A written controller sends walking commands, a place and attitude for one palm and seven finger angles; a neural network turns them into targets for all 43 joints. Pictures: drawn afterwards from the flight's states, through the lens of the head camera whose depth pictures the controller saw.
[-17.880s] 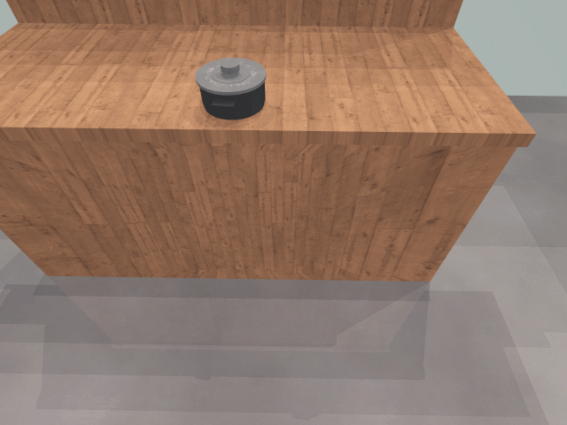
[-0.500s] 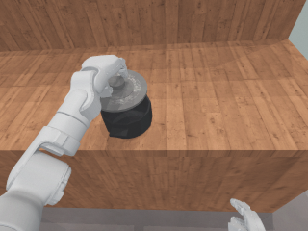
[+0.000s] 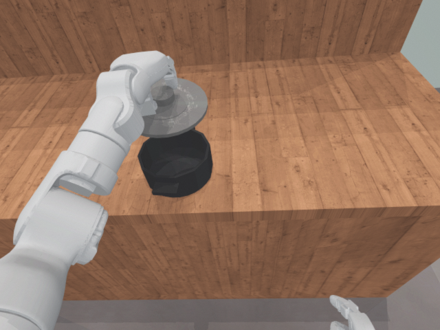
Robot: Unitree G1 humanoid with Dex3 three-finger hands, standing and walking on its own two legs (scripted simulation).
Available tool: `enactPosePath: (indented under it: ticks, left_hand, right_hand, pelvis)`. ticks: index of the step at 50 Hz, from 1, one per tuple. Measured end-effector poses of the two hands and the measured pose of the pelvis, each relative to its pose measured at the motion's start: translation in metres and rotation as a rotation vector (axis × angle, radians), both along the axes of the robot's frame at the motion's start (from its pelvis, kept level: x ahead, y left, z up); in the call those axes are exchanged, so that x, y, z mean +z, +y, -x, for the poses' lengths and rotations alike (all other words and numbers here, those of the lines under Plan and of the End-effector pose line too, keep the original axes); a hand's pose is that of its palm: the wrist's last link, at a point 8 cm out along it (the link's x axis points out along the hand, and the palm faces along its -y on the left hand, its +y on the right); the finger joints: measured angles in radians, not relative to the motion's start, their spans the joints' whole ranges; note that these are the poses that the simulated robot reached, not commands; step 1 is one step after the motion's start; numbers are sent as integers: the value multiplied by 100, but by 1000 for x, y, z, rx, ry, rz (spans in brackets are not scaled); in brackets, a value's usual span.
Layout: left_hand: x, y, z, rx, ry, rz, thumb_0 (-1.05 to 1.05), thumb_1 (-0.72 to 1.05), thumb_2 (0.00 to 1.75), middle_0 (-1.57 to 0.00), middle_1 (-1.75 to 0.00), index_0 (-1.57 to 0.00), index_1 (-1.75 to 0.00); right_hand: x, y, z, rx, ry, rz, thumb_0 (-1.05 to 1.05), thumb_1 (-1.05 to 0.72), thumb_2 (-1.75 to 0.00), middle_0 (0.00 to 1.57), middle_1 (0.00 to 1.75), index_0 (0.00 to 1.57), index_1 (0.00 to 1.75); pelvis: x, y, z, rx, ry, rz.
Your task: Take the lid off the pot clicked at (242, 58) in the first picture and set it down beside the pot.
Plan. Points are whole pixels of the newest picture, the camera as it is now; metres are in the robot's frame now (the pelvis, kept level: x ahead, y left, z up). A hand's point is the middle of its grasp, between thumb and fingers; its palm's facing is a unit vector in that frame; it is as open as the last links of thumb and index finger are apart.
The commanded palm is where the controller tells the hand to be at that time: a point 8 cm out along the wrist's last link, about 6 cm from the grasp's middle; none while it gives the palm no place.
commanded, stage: lift the lid straight up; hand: left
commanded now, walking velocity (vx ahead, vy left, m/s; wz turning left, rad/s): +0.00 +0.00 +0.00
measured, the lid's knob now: (162, 95) +0.50 +0.11 +0.19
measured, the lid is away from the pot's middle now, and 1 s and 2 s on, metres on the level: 0.02 0.04 0.17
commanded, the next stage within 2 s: move the lid sideways beside the pot in 0.64 s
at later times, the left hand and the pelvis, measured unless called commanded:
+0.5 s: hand (140, 78) +0.46 +0.13 +0.25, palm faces -0.15 -0.03 -0.99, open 7.9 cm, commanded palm +0.43 +0.13 +0.31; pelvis +0.01 +0.00 +0.00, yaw +0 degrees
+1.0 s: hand (127, 77) +0.46 +0.15 +0.25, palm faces -0.16 -0.03 -0.99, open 8.0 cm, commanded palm +0.44 +0.16 +0.31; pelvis +0.00 +0.00 +0.00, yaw +0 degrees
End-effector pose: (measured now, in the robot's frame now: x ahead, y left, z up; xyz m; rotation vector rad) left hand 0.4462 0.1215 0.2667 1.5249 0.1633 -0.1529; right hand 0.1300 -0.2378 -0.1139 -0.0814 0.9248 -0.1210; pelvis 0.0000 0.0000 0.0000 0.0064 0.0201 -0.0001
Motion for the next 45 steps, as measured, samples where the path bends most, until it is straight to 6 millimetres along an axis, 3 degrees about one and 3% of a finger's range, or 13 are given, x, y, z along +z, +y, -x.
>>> enactPosePath:
  ticks: [14, 26, 32, 40, 45]
  left_hand:
    - [22, 4, -6, -2, -26, 7, 13, 39, 91, -120, -112, -49, -77]
    - [41, 6, 0, 3, -59, -8, 13, 38, 91, -120, -112, -49, -77]
    - [42, 6, 5, 3, -55, -8, 13, 39, 91, -120, -113, -49, -77]
    - [36, 1, 7, -19, -33, -22, 13, 38, 91, -120, -113, -50, -77]
    - [41, 11, -1, 15, -37, -6, 13, 37, 91, -120, -112, -50, -77]
  right_hand:
    - [6, -11, -6, -7, -25, 28, 1, -91, -90, 19, 30, 20, 30]
    - [12, 3, -31, 37, -72, 1, 1, -91, -90, 19, 30, 20, 30]
    - [13, 11, -37, 58, -80, -14, 1, -91, -90, 19, 30, 20, 30]
    - [12, 15, -33, 65, -76, -6, 1, -91, -90, 19, 30, 20, 30]
    - [9, 11, -20, 38, -59, 3, 1, -91, -90, 20, 30, 20, 30]
  pelvis:
    - [1, -2, -6, 1, 2, 1]
    - [1, 1, -6, 7, 2, 1]
    - [1, 3, -5, 10, 3, 2]
    - [0, 4, 0, 15, 0, 3]
    - [1, 4, 1, 5, 5, 1]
